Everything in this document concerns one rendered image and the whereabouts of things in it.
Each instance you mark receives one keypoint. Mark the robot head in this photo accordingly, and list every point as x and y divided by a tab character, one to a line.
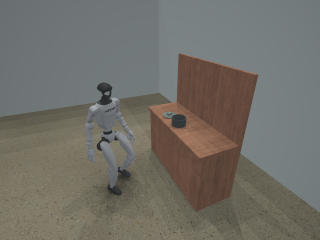
104	87

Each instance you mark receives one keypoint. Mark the left robot upper arm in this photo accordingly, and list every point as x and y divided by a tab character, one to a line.
117	101

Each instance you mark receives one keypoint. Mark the robot right hand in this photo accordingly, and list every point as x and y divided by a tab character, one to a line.
91	154

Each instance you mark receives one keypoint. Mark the lid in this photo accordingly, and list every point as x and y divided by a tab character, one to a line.
165	115

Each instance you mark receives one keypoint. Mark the right robot forearm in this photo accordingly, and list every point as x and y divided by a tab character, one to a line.
89	136

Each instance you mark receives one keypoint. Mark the robot left hand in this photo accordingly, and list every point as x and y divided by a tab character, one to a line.
130	136

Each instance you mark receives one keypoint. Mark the table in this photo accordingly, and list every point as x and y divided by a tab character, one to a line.
203	156

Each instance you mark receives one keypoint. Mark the left robot forearm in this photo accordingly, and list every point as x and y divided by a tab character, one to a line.
123	123

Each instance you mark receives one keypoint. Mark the pot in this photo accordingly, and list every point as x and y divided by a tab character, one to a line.
178	121

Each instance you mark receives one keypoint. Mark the right robot upper arm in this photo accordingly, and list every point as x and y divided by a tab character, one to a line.
92	112

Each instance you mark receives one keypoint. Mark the robot right shin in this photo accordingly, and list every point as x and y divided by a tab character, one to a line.
112	177

